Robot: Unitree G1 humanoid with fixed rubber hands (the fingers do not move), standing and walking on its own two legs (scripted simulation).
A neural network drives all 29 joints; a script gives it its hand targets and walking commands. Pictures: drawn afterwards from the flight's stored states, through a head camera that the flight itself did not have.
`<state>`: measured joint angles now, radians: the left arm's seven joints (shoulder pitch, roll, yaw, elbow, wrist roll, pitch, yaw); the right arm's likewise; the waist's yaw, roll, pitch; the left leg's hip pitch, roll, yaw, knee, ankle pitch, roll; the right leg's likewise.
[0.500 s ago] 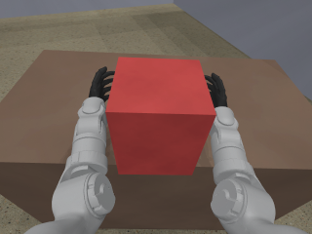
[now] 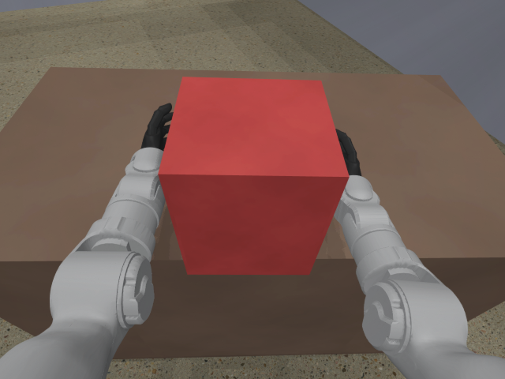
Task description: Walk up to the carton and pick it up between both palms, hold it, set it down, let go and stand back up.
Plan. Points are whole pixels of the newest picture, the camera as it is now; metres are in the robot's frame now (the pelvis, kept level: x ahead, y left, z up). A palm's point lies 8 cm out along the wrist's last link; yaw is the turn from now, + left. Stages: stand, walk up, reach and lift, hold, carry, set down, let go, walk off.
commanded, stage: set down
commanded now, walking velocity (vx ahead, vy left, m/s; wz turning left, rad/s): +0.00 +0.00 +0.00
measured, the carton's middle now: (250, 183) +0.42 +0.01 +0.10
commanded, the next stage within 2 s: none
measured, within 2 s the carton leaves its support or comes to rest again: neither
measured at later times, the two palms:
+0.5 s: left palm (107, 105) +0.44 +0.21 +0.22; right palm (392, 111) +0.45 -0.18 +0.22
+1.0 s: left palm (97, 71) +0.45 +0.21 +0.27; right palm (406, 85) +0.45 -0.19 +0.26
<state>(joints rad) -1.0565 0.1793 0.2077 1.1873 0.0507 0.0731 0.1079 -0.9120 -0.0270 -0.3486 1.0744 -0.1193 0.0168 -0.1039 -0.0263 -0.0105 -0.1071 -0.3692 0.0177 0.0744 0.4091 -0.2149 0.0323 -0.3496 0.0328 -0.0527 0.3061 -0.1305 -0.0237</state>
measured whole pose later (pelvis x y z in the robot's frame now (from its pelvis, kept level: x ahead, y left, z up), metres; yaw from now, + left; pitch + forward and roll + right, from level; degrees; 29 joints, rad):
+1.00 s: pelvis -0.01 -0.02 +0.00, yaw +1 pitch +8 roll -1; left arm -1.31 0.47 -0.06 1.19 -0.31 0.33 0.02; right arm -1.28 -0.32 0.09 1.16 0.46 0.32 -0.15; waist -0.05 -0.02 -0.15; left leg -0.33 0.02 0.03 0.37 -0.18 0.00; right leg -0.32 0.04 -0.07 0.29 -0.12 -0.05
